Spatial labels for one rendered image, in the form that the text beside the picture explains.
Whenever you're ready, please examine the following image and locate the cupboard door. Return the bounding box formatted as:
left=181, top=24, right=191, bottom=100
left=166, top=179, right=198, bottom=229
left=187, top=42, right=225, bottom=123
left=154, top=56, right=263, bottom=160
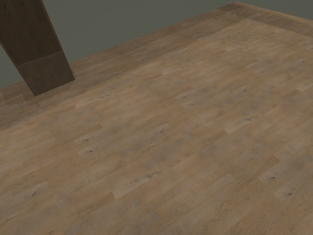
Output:
left=0, top=0, right=61, bottom=65

